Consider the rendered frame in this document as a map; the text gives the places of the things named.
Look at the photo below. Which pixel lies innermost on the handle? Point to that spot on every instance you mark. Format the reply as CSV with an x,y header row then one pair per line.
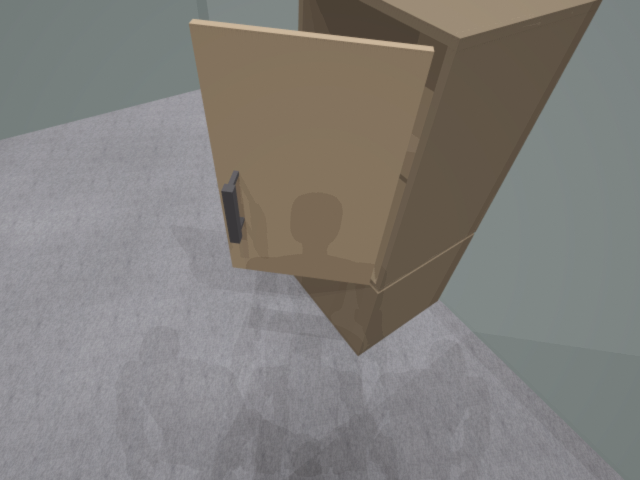
x,y
233,219

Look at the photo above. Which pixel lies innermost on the cupboard door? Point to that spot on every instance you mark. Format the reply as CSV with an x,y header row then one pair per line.
x,y
318,127

